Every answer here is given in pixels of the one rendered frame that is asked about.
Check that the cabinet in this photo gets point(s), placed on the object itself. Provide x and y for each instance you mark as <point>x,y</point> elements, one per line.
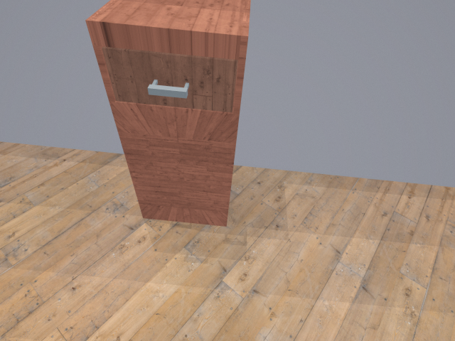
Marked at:
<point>180,159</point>

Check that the handle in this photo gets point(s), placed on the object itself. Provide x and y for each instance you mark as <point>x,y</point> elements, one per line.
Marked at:
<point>167,91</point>

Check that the drawer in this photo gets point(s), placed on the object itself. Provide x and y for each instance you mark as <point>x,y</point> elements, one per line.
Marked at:
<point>211,80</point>

